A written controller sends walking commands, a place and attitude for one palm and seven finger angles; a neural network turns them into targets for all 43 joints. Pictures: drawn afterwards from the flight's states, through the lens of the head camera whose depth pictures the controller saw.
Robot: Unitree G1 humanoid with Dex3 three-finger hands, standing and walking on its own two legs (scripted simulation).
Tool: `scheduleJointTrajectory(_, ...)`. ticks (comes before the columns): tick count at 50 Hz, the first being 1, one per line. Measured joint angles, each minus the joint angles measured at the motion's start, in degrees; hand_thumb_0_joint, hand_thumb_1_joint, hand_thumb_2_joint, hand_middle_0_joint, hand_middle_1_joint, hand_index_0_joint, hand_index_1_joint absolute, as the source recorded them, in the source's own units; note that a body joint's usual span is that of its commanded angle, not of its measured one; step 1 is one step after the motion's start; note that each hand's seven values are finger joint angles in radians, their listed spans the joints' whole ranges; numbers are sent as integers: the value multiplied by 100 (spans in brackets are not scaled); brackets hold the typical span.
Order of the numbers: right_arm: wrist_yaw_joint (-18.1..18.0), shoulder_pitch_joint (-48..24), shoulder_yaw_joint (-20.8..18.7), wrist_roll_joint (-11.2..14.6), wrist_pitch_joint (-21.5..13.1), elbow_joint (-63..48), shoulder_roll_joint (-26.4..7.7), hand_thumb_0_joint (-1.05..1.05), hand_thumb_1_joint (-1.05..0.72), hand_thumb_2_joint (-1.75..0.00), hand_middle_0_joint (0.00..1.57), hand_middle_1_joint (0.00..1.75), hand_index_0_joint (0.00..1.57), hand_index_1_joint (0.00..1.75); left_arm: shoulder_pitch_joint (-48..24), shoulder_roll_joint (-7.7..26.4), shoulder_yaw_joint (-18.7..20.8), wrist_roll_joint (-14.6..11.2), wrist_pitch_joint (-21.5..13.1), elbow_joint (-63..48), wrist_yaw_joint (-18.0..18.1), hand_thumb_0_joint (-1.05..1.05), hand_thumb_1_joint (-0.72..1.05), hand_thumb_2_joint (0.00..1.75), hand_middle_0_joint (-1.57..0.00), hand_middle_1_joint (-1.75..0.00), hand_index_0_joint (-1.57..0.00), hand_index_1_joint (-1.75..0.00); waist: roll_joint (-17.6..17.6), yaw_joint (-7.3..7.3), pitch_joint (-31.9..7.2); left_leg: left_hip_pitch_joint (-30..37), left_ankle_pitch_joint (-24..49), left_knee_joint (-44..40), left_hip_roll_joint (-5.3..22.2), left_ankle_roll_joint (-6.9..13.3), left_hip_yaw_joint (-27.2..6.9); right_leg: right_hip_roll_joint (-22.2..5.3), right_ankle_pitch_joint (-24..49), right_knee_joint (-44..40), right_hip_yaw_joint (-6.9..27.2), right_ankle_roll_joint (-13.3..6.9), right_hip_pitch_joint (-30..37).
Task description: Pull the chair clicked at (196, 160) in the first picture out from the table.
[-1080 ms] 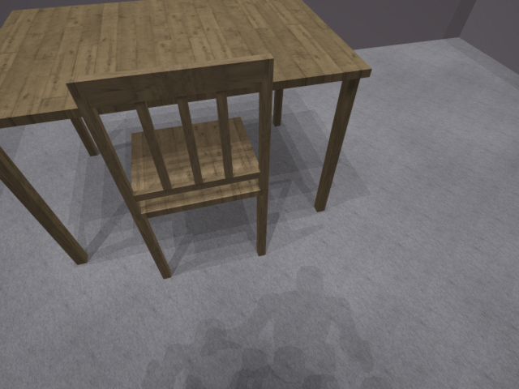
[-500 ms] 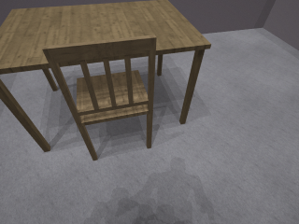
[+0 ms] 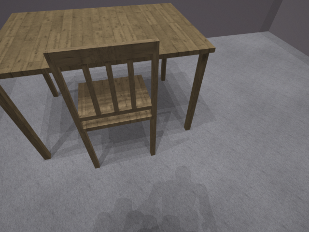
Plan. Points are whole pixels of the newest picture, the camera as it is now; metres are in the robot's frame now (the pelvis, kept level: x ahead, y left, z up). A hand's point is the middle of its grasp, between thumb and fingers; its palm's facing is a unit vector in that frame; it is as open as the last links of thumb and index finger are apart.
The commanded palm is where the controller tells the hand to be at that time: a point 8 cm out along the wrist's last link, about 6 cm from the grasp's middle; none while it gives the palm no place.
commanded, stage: look at it before walking up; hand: left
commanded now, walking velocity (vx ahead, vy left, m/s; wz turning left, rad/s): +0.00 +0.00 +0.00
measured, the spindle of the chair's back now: (112, 88) +0.74 +0.24 -0.09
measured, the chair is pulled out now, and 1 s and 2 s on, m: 0.00 0.00 0.00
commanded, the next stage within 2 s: turn to face it in 0.36 s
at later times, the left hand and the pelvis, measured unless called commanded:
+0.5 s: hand out of the picture +0.01 +0.18 -0.18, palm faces +0.01 -0.98 -0.22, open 7.4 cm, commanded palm none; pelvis +0.00 +0.00 +0.00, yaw +0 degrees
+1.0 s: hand out of the picture +0.00 +0.22 -0.19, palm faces +0.19 -0.95 -0.23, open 7.4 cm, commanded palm none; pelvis -0.02 +0.01 -0.01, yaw +9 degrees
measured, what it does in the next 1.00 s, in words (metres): lifts its right foot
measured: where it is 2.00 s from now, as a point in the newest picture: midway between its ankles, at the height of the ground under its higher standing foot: outside the picture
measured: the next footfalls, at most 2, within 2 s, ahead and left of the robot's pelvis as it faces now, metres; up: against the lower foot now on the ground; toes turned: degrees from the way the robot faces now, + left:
right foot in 1.30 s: +0.01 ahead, -0.12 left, +0.00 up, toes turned +13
left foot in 1.70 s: +0.05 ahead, +0.12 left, +0.00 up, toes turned +22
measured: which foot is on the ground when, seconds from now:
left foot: down 0.00-1.00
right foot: down 0.00-0.90, up 0.92-1.00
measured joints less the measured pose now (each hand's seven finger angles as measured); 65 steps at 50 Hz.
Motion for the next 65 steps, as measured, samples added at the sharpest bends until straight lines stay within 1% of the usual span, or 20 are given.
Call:
scheduleJointTrajectory(11, -25, 89, -27, 2, -8, 18, 87, 0, -91, -90, 21, 29, 20, 30, 131, -82, 25, 3, -5, 39, 14, 0, 91, 89, -20, -30, -20, -30, -10, 14, 23, -42, -18, 34, 13, -8, 2, 13, -12, 27, 2, -10, -41)
scheduleJointTrajectory(26, -52, 128, -61, 6, -15, 5, 80, 0, -91, -90, 20, 29, 20, 30, 183, -80, 57, 2, -12, 58, 27, 0, 91, 89, -20, -30, -20, -30, -2, 10, 23, -43, -35, 58, 18, -17, -22, 17, -33, 44, -24, -20, -29)
scheduleJointTrajectory(32, -33, 136, -97, -1, 89, -148, 117, 0, -91, -90, 20, 29, 20, 30, 85, -109, 140, 5, 79, -120, 46, 0, 91, 89, -20, -30, -20, -30, 5, -5, 72, -314, -129, 388, -45, -11, -154, -45, -195, 389, -158, -15, -247)
scheduleJointTrajectory(38, 11, 127, -186, -17, 209, -399, 106, 0, -91, -90, 20, 29, 20, 30, 19, -127, 256, 22, 128, -395, 41, 0, 91, 89, -20, -30, -20, -30, 91, 1, 144, -749, -265, 903, -114, -17, -393, -105, -368, 768, -402, -34, -516)
scheduleJointTrajectory(39, 16, 123, -208, -19, 227, -449, 94, 0, -91, -90, 20, 29, 20, 30, 20, -123, 273, 27, 135, -443, 40, 0, 91, 89, -20, -30, -20, -30, 103, 2, 154, -835, -300, 1031, -125, -16, -421, -117, -401, 838, -449, -36, -554)
scheduleJointTrajectory(40, 21, 120, -233, -22, 244, -494, 82, 0, -91, -90, 20, 29, 20, 30, 21, -116, 288, 31, 141, -488, 40, 0, 91, 89, -20, -30, -20, -30, 112, -11, 168, -923, -336, 1189, -106, -22, -361, -136, -441, 910, -508, -36, -575)
scheduleJointTrajectory(42, 28, 129, -285, -27, 273, -566, 61, 0, -91, -90, 20, 29, 20, 30, 13, -89, 314, 46, 157, -559, 46, 0, 91, 89, -20, -30, -20, -30, 97, -46, 194, -1026, -571, 1473, -42, -59, -155, -207, -546, 1072, -650, -18, -578)
scheduleJointTrajectory(43, 33, 136, -306, -28, 279, -590, 55, 0, -91, -90, 20, 29, 20, 30, 8, -67, 328, 55, 171, -588, 50, 0, 91, 89, -20, -30, -20, -30, 64, -58, 200, -1018, -585, 1485, -15, -50, -59, -262, -611, 1167, -714, 5, -577)
scheduleJointTrajectory(44, 40, 129, -317, -32, 277, -601, 66, 0, -91, -90, 20, 29, 20, 30, 1, -33, 346, 57, 189, -609, 51, 0, 91, 89, -20, -30, -20, -30, -29, -40, 217, -988, -522, 1475, -71, 35, -7, -349, -679, 1280, -721, 38, -585)
scheduleJointTrajectory(45, 52, 126, -314, -44, 262, -627, 80, 0, -91, -90, 20, 29, 20, 30, 7, 6, 367, 51, 216, -633, 48, 0, 91, 89, -20, -30, -20, -30, -131, -8, 211, -971, -497, 1463, -142, 128, 35, -431, -735, 1390, -692, 56, -622)
scheduleJointTrajectory(46, 60, 127, -310, -67, 232, -674, 86, 0, -91, -90, 20, 29, 20, 30, 9, 30, 386, 37, 248, -646, 46, 0, 91, 89, -20, -30, -20, -30, -176, 16, 189, -978, -491, 1452, -171, 202, 57, -432, -952, 1617, -635, 62, -721)
scheduleJointTrajectory(48, 33, 115, -301, -83, 154, -755, 102, 0, -91, -90, 20, 29, 20, 30, -33, 64, 396, 39, 314, -636, 58, 0, 91, 89, -20, -30, -20, -30, -182, 8, 170, -945, -405, 1291, -176, 278, 48, -288, -1468, 2444, -409, 33, -1030)
scheduleJointTrajectory(50, -6, 111, -283, -85, 127, -815, 121, 0, -91, -90, 20, 29, 20, 30, -103, 90, 413, 51, 332, -632, 41, 0, 91, 89, -20, -30, -20, -30, -162, -23, 155, -876, -192, 972, -191, 273, -14, -182, -1472, 3143, -267, 16, -1304)
scheduleJointTrajectory(52, -27, 101, -260, -83, 132, -843, 125, 0, -91, -90, 20, 29, 20, 30, -158, 102, 422, 56, 307, -657, 7, 0, 91, 89, -19, -30, -20, -30, -131, -29, 141, -807, 31, 637, -206, 277, -84, -142, -1266, 3437, -208, 40, -1453)
scheduleJointTrajectory(55, -36, 89, -259, -76, 148, -867, 111, 0, -91, -90, 21, 29, 20, 30, -193, 91, 415, 45, 281, -709, -22, 0, 91, 89, -19, -30, -20, -30, -59, -42, 109, -755, 289, 269, -224, 265, -187, -124, -1136, 3262, -178, 94, -1447)
scheduleJointTrajectory(59, -35, 82, -282, -83, 174, -894, 89, 0, -91, -90, 21, 29, 20, 30, -230, 54, 389, 25, 295, -743, -19, 0, 91, 89, -19, -30, -20, -30, 33, -108, 100, -760, 473, 60, -269, 212, -336, -72, -1281, 2530, -129, 112, -1173)
scheduleJointTrajectory(62, -13, 92, -311, -91, 213, -881, 56, 0, -91, -90, 21, 29, 20, 30, -239, -2, 360, 0, 269, -775, -3, 0, 91, 89, -19, -30, -20, -30, 108, -130, 94, -824, 526, 70, -308, 135, -448, 2, -1161, 1763, -110, 77, -847)
scheduleJointTrajectory(64, 5, 116, -326, -78, 237, -844, 40, 0, -91, -90, 21, 29, 20, 30, -189, -32, 336, -7, 203, -794, 8, 0, 91, 89, -19, -30, -20, -30, 119, -104, 61, -900, 498, 184, -360, 58, -494, 25, -747, 967, -127, 52, -492)
scheduleJointTrajectory(65, 13, 134, -333, -65, 246, -813, 35, 0, -91, -90, 21, 29, 20, 30, -134, -46, 325, 10, 148, -785, 15, 0, 91, 89, -19, -30, -20, -30, 116, -77, 27, -971, 411, 334, -381, 21, -490, 26, -676, 582, -125, -26, -321)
